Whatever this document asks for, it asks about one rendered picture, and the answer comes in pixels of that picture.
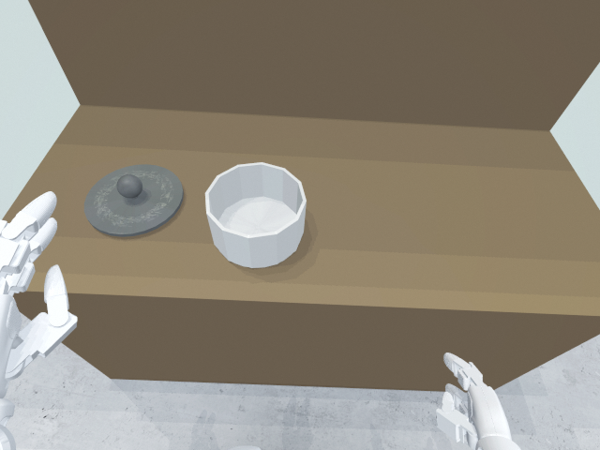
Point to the robot left hand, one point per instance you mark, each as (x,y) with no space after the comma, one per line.
(21,243)

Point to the pot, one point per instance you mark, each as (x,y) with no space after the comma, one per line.
(256,213)

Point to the lid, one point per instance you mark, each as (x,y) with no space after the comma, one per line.
(111,213)

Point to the robot right hand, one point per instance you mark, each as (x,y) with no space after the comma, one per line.
(480,412)

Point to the knob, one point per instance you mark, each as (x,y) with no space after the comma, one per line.
(129,186)

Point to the table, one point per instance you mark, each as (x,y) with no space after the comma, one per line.
(442,216)

